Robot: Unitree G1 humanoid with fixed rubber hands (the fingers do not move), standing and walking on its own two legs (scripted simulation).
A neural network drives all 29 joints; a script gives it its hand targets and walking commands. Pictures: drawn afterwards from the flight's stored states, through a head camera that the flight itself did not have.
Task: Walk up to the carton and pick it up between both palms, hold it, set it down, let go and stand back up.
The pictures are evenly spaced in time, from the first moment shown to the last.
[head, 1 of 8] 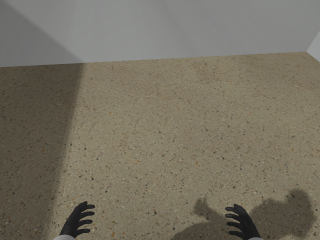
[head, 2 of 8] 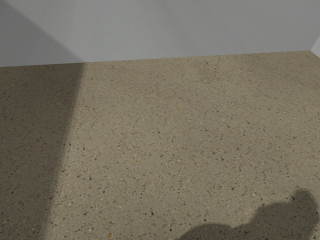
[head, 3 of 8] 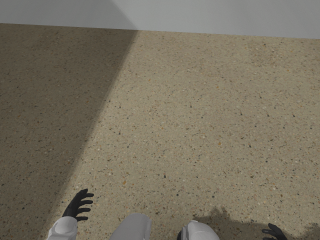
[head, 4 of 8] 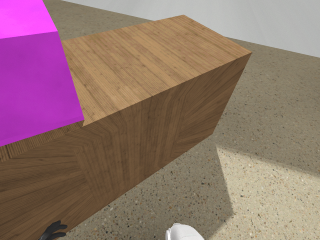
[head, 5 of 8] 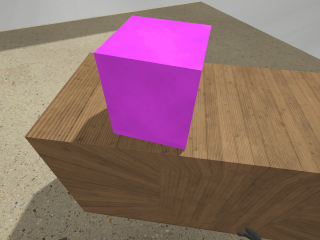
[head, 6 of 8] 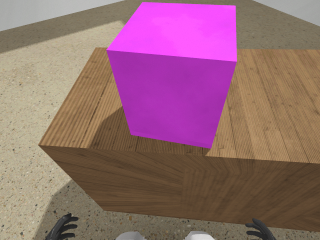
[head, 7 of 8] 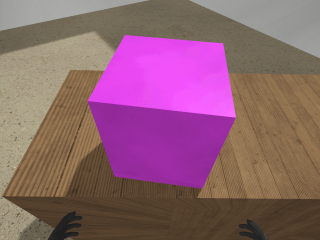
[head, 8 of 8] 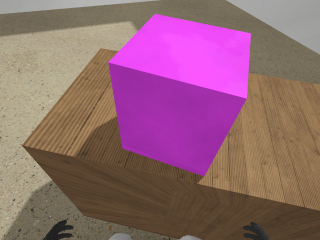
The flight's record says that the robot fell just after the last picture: no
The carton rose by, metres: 0.00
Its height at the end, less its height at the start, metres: +0.00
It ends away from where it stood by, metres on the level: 0.00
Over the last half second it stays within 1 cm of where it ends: yes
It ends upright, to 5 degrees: yes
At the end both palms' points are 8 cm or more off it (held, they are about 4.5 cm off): yes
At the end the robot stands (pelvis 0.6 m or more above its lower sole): yes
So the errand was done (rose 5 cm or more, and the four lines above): no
